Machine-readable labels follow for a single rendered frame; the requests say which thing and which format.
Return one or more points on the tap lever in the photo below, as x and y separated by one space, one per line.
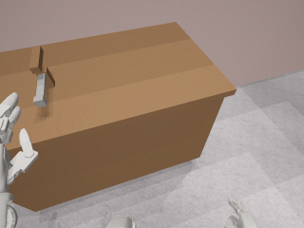
41 90

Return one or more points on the robot left thigh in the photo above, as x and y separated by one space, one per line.
122 222

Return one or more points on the robot right hand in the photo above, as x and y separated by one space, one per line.
245 220

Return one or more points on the left robot forearm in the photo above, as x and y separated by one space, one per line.
8 215

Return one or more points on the counter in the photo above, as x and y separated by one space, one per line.
120 106

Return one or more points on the robot left hand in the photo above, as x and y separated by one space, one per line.
9 115

